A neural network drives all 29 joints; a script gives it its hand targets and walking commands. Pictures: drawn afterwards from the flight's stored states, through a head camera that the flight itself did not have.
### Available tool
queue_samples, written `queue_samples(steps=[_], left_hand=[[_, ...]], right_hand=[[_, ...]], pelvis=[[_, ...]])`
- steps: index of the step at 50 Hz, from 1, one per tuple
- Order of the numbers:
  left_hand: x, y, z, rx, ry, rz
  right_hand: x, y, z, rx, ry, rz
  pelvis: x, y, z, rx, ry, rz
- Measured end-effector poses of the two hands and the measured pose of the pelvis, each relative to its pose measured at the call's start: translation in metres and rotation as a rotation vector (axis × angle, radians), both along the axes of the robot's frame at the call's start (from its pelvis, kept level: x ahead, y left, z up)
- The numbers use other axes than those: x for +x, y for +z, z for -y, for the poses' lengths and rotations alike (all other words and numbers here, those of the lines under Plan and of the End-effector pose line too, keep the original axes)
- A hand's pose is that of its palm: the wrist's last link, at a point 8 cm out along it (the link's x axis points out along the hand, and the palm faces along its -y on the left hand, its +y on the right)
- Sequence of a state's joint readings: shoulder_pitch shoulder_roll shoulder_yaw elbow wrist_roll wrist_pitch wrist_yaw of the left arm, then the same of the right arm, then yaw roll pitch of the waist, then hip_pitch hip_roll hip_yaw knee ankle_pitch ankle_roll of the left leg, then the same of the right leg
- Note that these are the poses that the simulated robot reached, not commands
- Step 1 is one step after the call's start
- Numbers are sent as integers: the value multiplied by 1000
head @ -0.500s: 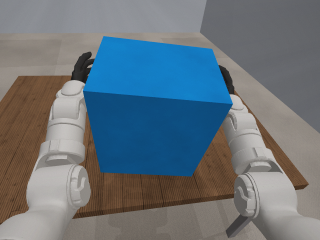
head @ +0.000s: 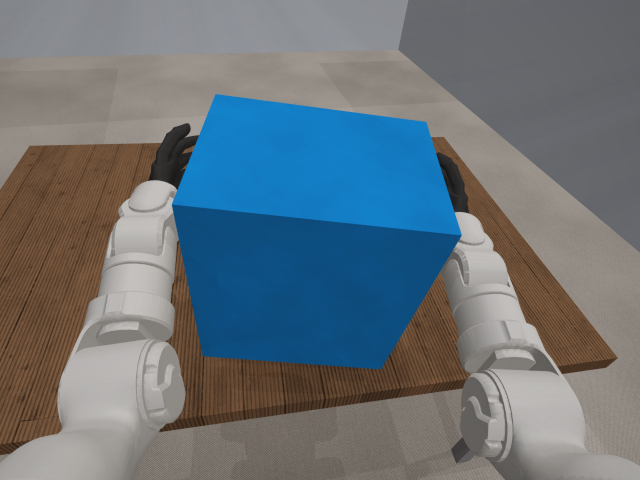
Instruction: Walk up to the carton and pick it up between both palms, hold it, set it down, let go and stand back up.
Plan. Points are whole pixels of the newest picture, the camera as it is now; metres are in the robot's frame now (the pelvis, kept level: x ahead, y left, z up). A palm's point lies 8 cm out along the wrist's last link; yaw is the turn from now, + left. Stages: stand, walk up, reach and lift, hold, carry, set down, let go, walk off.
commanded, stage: set down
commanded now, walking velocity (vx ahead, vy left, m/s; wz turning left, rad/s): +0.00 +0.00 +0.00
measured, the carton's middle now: (307, 246) +0.39 +0.01 +0.11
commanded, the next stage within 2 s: none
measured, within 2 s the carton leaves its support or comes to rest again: neither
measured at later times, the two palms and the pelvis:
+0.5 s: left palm (163, 198) +0.43 +0.19 +0.15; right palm (431, 229) +0.39 -0.16 +0.14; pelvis +0.01 +0.01 +0.00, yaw +1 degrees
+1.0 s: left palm (175, 220) +0.41 +0.18 +0.13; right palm (440, 250) +0.38 -0.18 +0.12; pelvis +0.00 +0.00 +0.00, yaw +0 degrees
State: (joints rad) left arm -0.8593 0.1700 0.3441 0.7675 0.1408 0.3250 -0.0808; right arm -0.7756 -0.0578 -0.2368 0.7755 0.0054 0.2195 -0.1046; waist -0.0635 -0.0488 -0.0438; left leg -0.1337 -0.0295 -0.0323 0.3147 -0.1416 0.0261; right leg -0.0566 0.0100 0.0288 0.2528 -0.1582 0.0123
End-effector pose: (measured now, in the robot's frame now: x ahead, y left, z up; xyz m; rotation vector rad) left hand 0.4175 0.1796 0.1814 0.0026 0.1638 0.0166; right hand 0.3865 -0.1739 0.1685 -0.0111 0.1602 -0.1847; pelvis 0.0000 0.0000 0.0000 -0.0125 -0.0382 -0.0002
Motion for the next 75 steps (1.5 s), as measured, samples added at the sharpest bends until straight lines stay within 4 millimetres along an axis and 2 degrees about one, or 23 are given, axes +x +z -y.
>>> queue_samples(steps=[17,29,42,52,61,75], left_hand=[[5,-20,-18,-2,10,-13],[12,-31,-9,26,-22,-18],[4,-40,4,20,-28,-29],[-4,-55,-2,0,-24,-50],[-1,-68,-10,14,-30,-62],[8,-69,-9,42,-46,-52]], right_hand=[[8,-19,-17,-17,21,-8],[4,-38,-8,-16,-6,-14],[-7,-48,4,-13,-15,-23],[-11,-56,0,-28,-2,-39],[-7,-69,-8,-37,6,-44],[-3,-66,-8,-52,-8,-11]], pelvis=[[1,0,-3,0,10,-35],[7,0,-8,-6,8,-41],[4,0,-5,-4,1,-28],[-2,0,-2,2,-1,-25],[0,-1,-5,0,3,-55],[11,0,-13,-6,2,-54]])
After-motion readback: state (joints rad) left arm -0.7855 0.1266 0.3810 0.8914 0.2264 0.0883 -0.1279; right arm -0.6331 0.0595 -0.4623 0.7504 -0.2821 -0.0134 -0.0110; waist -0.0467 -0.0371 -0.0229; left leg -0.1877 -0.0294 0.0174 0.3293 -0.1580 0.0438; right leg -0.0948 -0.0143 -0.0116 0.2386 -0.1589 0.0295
